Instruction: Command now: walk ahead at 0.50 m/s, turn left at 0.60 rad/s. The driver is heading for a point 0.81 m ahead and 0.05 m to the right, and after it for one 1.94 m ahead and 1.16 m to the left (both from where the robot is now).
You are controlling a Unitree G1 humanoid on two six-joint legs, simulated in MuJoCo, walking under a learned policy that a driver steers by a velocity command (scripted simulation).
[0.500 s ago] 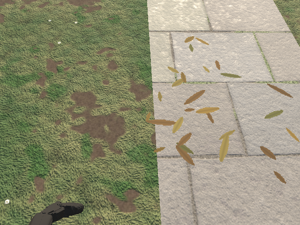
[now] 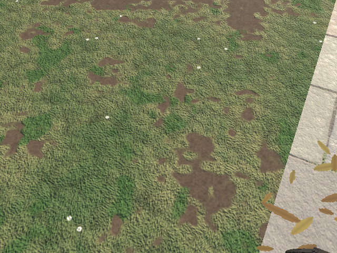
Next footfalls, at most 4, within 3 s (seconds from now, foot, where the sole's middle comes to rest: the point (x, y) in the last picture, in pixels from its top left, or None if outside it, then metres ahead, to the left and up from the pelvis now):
0.12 left None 0.22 0.10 -0.78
0.68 right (193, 229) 0.56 -0.02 -0.78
1.22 left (145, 172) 0.81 0.20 -0.78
1.76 right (178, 121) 1.11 0.07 -0.78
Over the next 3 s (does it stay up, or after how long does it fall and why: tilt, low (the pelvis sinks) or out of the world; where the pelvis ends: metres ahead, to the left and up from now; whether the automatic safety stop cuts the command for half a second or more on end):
stays up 1.46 0.50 0.00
